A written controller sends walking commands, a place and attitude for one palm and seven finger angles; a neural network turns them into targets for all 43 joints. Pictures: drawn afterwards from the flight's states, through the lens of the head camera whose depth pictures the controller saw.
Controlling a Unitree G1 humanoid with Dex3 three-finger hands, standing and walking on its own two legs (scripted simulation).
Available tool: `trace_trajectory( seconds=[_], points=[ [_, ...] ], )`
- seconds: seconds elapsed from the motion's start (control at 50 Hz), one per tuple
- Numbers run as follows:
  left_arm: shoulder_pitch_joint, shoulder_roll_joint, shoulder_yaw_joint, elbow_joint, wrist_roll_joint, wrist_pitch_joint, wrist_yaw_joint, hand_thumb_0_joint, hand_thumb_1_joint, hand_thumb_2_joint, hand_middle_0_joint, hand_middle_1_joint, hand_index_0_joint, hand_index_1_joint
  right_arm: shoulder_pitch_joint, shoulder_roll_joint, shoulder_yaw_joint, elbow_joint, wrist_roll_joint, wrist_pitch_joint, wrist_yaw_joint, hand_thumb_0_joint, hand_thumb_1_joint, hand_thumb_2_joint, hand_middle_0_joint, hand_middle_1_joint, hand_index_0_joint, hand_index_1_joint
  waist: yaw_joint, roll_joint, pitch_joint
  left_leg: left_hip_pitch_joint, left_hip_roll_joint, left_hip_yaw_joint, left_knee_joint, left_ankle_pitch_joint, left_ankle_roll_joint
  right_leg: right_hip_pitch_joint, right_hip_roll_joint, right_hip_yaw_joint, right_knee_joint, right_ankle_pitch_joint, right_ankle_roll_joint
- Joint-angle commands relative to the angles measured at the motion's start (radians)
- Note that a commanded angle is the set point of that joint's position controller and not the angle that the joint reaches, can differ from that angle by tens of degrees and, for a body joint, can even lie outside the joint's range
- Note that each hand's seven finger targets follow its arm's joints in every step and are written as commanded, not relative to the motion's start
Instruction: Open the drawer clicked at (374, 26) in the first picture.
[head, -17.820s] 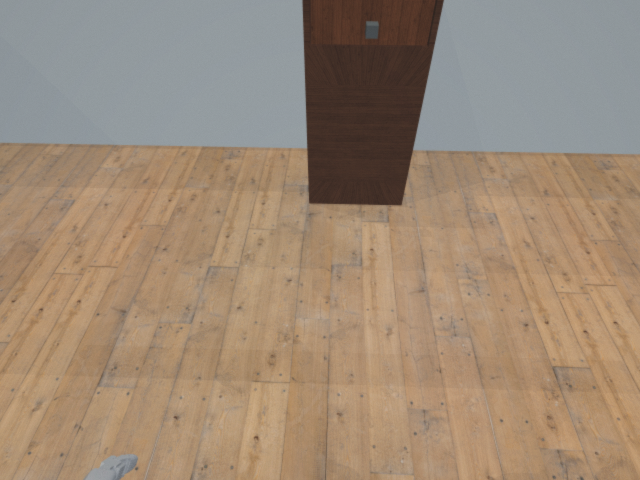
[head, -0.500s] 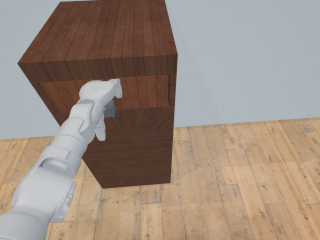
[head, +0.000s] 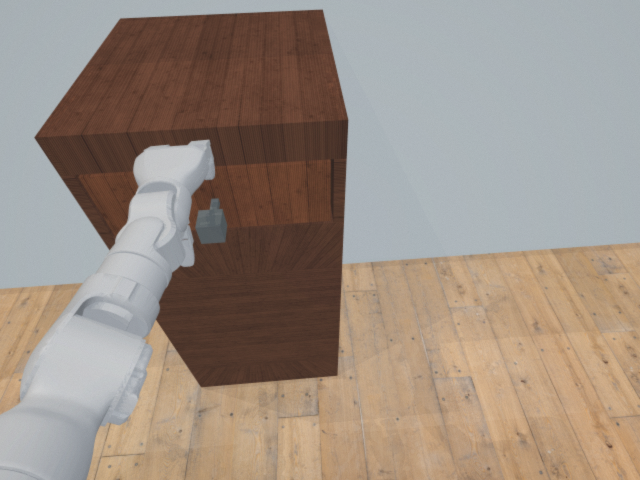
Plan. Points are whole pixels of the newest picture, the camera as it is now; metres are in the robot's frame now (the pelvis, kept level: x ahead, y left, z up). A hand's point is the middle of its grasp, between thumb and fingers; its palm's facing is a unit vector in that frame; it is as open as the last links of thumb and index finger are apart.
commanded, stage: move the hooked fingers above the handle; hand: left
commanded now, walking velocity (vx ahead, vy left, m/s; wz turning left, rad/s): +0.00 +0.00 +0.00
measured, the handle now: (213, 217) +0.51 +0.17 +0.03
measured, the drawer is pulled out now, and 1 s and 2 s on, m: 0.00 0.00 0.00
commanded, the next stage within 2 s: lower the fingers behind the handle in 0.44 s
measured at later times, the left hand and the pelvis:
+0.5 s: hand (173, 201) +0.46 +0.20 +0.11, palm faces -0.10 -0.01 -1.00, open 13.7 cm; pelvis +0.01 +0.00 +0.00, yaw +2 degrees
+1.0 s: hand (211, 226) +0.47 +0.16 +0.06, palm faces -0.12 -0.07 -0.99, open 13.8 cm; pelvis +0.01 +0.00 -0.01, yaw +0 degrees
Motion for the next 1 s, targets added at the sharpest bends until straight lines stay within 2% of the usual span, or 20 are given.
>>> trace_trajectory(
  seconds=[0.0,0.08,0.12,0.2,0.24,0.32,0.38,0.42,0.48,0.54,0.6,0.62,0.66,0.7,0.74,0.8,0.84,0.9,0.94,0.98],
  points=[
    [-0.273,0.123,0.044,-0.256,-0.018,-0.181,-0.022,0.0,-0.5,0.3,-0.3,-1.2,-0.3,-1.2,0.002,-0.137,-0.059,-0.132,-0.013,-0.043,-0.011,0.0,-0.9,-0.9,0.2,0.3,0.2,0.3,0.004,-0.08,-0.158,0.127,0.001,-0.011,-0.013,0.145,0.02,-0.002,-0.011,0.037,-0.083,0.204,0.005],
    [-0.502,0.331,0.22,-0.542,-0.006,-0.333,0.143,0.0,-0.5,0.3,-0.3,-1.2,-0.3,-1.2,0.026,-0.122,-0.081,-0.134,-0.024,-0.075,-0.014,0.0,-0.9,-0.9,0.2,0.3,0.2,0.3,0.022,0.028,-0.366,0.175,-0.003,-0.04,0.026,0.187,0.021,0.019,0.0,0.055,-0.035,0.205,-0.002],
    [-0.509,0.381,0.275,-0.561,0.028,-0.334,0.259,0.0,-0.5,0.3,-0.3,-1.2,-0.3,-1.2,0.038,-0.113,-0.087,-0.111,-0.03,-0.089,-0.01,0.0,-0.9,-0.9,0.2,0.3,0.2,0.3,0.031,0.075,-0.438,0.206,-0.006,-0.048,0.048,0.245,0.01,0.002,0.011,0.041,-0.006,0.229,-0.009],
    [-0.469,0.26,0.197,-0.367,0.031,-0.177,0.367,0.0,-0.5,0.3,-0.3,-1.2,-0.3,-1.2,0.051,-0.127,-0.094,-0.046,-0.025,-0.104,0.02,0.0,-0.9,-0.9,0.2,0.3,0.2,0.3,-0.006,0.046,-0.368,0.198,0.002,-0.039,0.04,0.235,0.001,-0.069,0.025,0.009,-0.017,0.206,-0.004],
    [-0.461,0.192,0.123,-0.244,0.023,-0.068,0.348,0.0,-0.5,0.3,-0.3,-1.2,-0.3,-1.2,0.047,-0.137,-0.09,-0.026,-0.019,-0.095,0.031,0.0,-0.9,-0.9,0.2,0.3,0.2,0.3,-0.026,0.027,-0.328,0.19,0.005,-0.029,0.023,0.216,0.001,-0.076,0.024,0.003,-0.037,0.202,0.001],
    [-0.445,0.035,-0.037,-0.121,-0.023,0.071,0.188,0.0,-0.5,0.3,-0.3,-1.2,-0.3,-1.2,0.042,-0.153,-0.089,-0.026,-0.012,-0.061,0.036,0.0,-0.9,-0.9,0.2,0.3,0.2,0.3,-0.059,-0.066,-0.31,0.207,0.001,-0.022,0.016,0.255,0.012,-0.033,0.015,0.006,-0.072,0.285,0.014],
    [-0.396,0.02,-0.049,-0.124,-0.034,0.045,0.069,0.0,-0.5,0.3,-0.3,-1.2,-0.3,-1.2,0.027,-0.161,-0.083,-0.035,-0.018,-0.038,0.024,0.0,-0.9,-0.9,0.2,0.3,0.2,0.3,-0.062,-0.135,-0.269,0.198,0.0,-0.033,0.008,0.269,0.021,-0.002,0.006,0.007,-0.075,0.334,0.018],
    [-0.324,-0.031,-0.082,-0.097,-0.042,0.015,0.003,0.0,-0.5,0.3,-0.3,-1.2,-0.3,-1.2,0.016,-0.158,-0.073,-0.044,-0.021,-0.035,0.018,0.0,-0.9,-0.9,0.2,0.3,0.2,0.3,-0.062,-0.175,-0.183,0.167,-0.007,-0.037,0.001,0.24,0.026,-0.02,0.002,0.002,-0.082,0.323,0.018],
    [-0.291,0.003,-0.052,-0.172,-0.05,-0.101,-0.05,0.0,-0.5,0.3,-0.3,-1.2,-0.3,-1.2,0.007,-0.155,-0.067,-0.064,-0.025,-0.043,0.012,0.0,-0.9,-0.9,0.2,0.3,0.2,0.3,-0.038,-0.147,-0.154,0.143,-0.01,-0.039,0.002,0.214,0.026,-0.021,-0.005,0.015,-0.071,0.298,0.011],
    [-0.334,0.109,0.058,-0.355,-0.038,-0.256,0.003,0.0,-0.5,0.3,-0.3,-1.2,-0.3,-1.2,0.01,-0.129,-0.072,-0.103,-0.028,-0.054,0.007,0.0,-0.9,-0.9,0.2,0.3,0.2,0.3,0.008,-0.059,-0.243,0.17,-0.01,-0.042,0.02,0.235,0.021,-0.01,-0.001,0.027,-0.038,0.279,-0.003],
    [-0.402,0.282,0.233,-0.471,-0.001,-0.332,0.172,0.0,-0.5,0.3,-0.3,-1.2,-0.3,-1.2,0.027,-0.11,-0.077,-0.113,-0.033,-0.073,0.008,0.0,-0.9,-0.9,0.2,0.3,0.2,0.3,0.052,-0.002,-0.34,0.158,-0.004,-0.053,0.044,0.272,0.011,-0.008,0.011,0.024,0.01,0.267,-0.013],
    [-0.392,0.325,0.285,-0.477,0.017,-0.323,0.237,0.0,-0.5,0.3,-0.3,-1.2,-0.3,-1.2,0.022,-0.104,-0.078,-0.111,-0.037,-0.076,0.011,0.0,-0.9,-0.9,0.2,0.3,0.2,0.3,0.068,0.014,-0.366,0.146,-0.005,-0.055,0.049,0.294,0.004,-0.005,0.015,0.02,0.026,0.271,-0.016],
    [-0.377,0.308,0.292,-0.421,0.032,-0.247,0.341,0.0,-0.5,0.3,-0.3,-1.2,-0.3,-1.2,0.021,-0.101,-0.08,-0.097,-0.042,-0.081,0.022,0.0,-0.9,-0.9,0.2,0.3,0.2,0.3,0.067,-0.003,-0.386,0.12,-0.007,-0.044,0.054,0.304,-0.004,0.005,0.019,0.009,0.032,0.276,-0.015],
    [-0.343,0.253,0.248,-0.324,0.05,-0.149,0.399,0.0,-0.5,0.3,-0.3,-1.2,-0.3,-1.2,0.011,-0.109,-0.081,-0.075,-0.041,-0.083,0.033,0.0,-0.9,-0.9,0.2,0.3,0.2,0.3,0.047,-0.017,-0.343,0.098,0.003,-0.023,0.054,0.272,-0.009,-0.046,0.024,-0.002,0.027,0.248,-0.009],
    [-0.366,0.199,0.19,-0.247,0.082,-0.043,0.427,0.0,-0.5,0.3,-0.3,-1.2,-0.3,-1.2,0.015,-0.118,-0.084,-0.052,-0.044,-0.077,0.046,0.0,-0.9,-0.9,0.2,0.3,0.2,0.3,0.031,-0.003,-0.379,0.118,0.008,-0.014,0.051,0.289,-0.012,-0.054,0.027,-0.007,0.026,0.256,-0.008],
    [-0.4,0.043,0.039,-0.19,0.06,0.083,0.362,0.0,-0.5,0.3,-0.3,-1.2,-0.3,-1.2,0.033,-0.132,-0.101,-0.041,-0.028,-0.058,0.061,0.0,-0.9,-0.9,0.2,0.3,0.2,0.3,-0.021,-0.01,-0.432,0.206,0.015,-0.014,0.058,0.338,-0.007,-0.053,0.027,-0.005,0.002,0.307,0.0],
    [-0.418,-0.027,-0.031,-0.224,0.003,0.104,0.274,0.0,-0.5,0.3,-0.3,-1.2,-0.3,-1.2,0.038,-0.141,-0.11,-0.048,-0.026,-0.045,0.053,0.0,-0.9,-0.9,0.2,0.3,0.2,0.3,-0.052,-0.052,-0.444,0.251,0.012,-0.021,0.061,0.362,0.007,-0.026,0.022,0.005,-0.024,0.357,0.011],
    [-0.377,0.048,0.019,-0.109,-0.02,0.087,0.174,0.0,-0.5,0.3,-0.3,-1.2,-0.3,-1.2,0.027,-0.154,-0.086,-0.04,-0.023,-0.017,0.021,0.0,-0.9,-0.9,0.2,0.3,0.2,0.3,-0.061,-0.179,-0.305,0.145,0.0,-0.026,0.03,0.261,0.021,0.012,0.009,0.009,-0.048,0.347,0.023],
    [-0.378,0.102,0.06,-0.147,-0.018,0.008,0.137,0.0,-0.5,0.3,-0.3,-1.2,-0.3,-1.2,0.026,-0.151,-0.078,-0.048,-0.027,-0.025,0.004,0.0,-0.9,-0.9,0.2,0.3,0.2,0.3,-0.047,-0.166,-0.265,0.11,-0.006,-0.024,0.024,0.225,0.027,0.021,0.0,0.019,-0.05,0.344,0.021],
    [-0.358,0.212,0.147,-0.239,0.013,-0.104,0.139,0.0,-0.5,0.3,-0.3,-1.2,-0.3,-1.2,0.031,-0.141,-0.074,-0.072,-0.036,-0.031,-0.007,0.0,-0.9,-0.9,0.2,0.3,0.2,0.3,0.0,-0.073,-0.331,0.109,-0.011,-0.022,0.031,0.271,0.027,0.075,-0.006,0.037,-0.019,0.393,0.006]
  ],
)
